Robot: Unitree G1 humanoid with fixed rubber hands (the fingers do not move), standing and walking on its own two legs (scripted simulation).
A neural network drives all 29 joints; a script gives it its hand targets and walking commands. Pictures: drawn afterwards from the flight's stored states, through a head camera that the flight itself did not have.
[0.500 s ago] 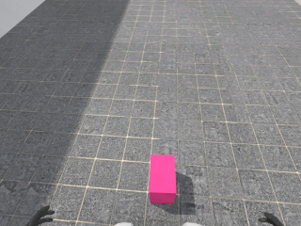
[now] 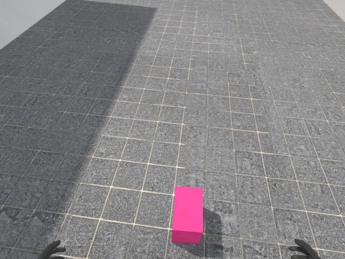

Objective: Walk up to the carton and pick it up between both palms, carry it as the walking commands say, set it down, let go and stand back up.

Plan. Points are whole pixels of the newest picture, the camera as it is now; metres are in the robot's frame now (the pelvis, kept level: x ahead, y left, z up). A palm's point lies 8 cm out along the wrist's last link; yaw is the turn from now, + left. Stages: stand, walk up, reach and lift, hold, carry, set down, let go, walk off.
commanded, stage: walk up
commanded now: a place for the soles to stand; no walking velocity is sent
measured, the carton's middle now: (186, 215) +0.43 -0.07 -0.67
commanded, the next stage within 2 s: reach and lift in 0.76 s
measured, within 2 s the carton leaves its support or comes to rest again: neither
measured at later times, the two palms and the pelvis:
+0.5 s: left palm out of the picture +0.11 +0.30 -0.10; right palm out of the picture +0.07 -0.34 -0.10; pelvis -0.01 -0.02 +0.00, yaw -2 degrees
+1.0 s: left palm (71, 239) +0.18 +0.27 -0.10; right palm out of the picture +0.14 -0.32 -0.10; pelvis -0.01 -0.01 -0.02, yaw -5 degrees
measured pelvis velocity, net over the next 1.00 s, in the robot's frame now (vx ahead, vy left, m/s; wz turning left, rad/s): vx -0.01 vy -0.01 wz -0.08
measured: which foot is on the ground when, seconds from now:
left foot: down 0.00-1.00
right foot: down 0.00-1.00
